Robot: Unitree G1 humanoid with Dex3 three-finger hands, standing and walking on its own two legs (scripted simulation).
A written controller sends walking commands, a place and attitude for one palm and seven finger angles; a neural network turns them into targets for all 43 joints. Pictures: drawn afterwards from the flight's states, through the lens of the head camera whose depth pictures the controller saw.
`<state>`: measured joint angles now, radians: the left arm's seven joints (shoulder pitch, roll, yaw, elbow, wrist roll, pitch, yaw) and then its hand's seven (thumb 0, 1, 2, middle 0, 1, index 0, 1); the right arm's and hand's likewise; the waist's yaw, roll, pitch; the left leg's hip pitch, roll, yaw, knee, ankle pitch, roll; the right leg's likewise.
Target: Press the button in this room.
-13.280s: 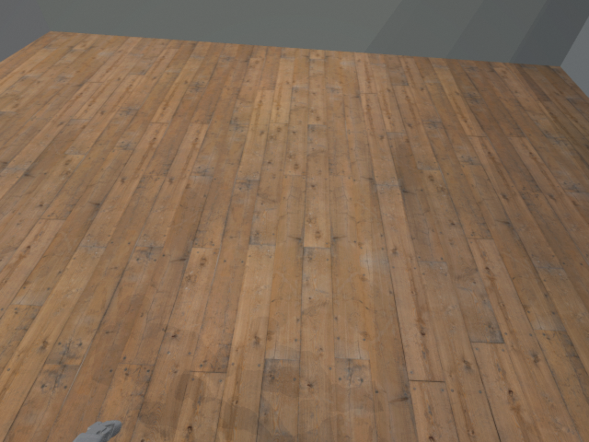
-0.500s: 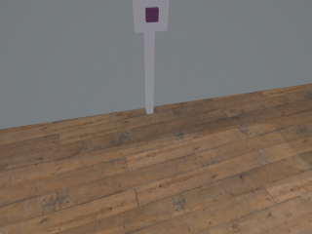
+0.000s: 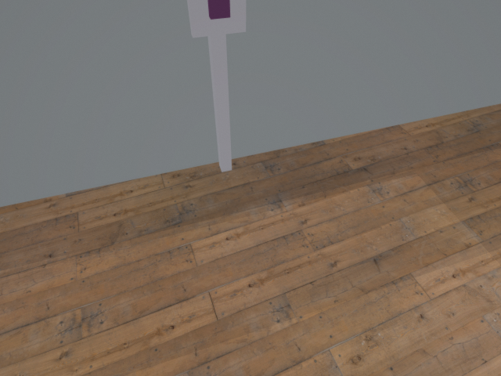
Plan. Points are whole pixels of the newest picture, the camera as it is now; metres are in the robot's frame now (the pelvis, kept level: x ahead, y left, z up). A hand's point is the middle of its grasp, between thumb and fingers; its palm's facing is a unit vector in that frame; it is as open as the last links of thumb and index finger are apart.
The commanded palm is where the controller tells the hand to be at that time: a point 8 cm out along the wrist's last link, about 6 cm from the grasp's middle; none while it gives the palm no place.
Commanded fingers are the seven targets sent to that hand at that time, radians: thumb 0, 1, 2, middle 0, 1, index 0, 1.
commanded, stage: walk to a spot facing it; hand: left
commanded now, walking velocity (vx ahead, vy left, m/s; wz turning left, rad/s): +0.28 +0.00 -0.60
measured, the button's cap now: (218, 5) +1.20 +0.19 +0.09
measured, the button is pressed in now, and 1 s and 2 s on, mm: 0 0 0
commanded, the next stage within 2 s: turn to face it in 1.26 s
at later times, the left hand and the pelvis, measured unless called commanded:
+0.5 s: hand (219, 293) +0.30 +0.09 -0.15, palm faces -0.25 -0.93 -0.26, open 7.4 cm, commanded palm none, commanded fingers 0.00 0.90 0.90 -0.20 -0.30 -0.20 -0.30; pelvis +0.11 -0.07 -0.02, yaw -16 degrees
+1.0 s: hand (229, 254) +0.41 +0.08 -0.18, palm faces -0.40 -0.90 -0.16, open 7.4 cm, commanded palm none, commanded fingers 0.00 0.90 0.90 -0.20 -0.30 -0.20 -0.30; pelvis +0.35 -0.10 +0.00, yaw -28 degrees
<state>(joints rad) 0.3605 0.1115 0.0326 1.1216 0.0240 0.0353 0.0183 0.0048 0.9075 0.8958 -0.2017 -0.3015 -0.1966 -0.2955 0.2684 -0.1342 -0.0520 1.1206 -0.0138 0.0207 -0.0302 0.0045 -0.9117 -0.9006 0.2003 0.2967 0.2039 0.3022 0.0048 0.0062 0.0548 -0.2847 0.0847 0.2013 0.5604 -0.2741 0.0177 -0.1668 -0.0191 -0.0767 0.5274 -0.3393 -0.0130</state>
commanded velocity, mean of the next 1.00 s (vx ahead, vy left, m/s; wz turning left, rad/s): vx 0.34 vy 0.00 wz -0.44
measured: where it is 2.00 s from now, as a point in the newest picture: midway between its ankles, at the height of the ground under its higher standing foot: (326, 291)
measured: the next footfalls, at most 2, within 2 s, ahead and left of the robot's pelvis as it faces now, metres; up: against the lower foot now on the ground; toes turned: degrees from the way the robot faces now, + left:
right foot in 0.46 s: +0.14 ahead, -0.19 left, +0.00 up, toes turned -25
left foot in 0.86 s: +0.44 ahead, -0.03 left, +0.00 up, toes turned -16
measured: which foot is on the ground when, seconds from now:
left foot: down 0.00-0.46, up 0.48-0.84, down 0.86-1.00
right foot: down 0.00-0.10, up 0.12-0.44, down 0.46-0.86, up 0.88-1.00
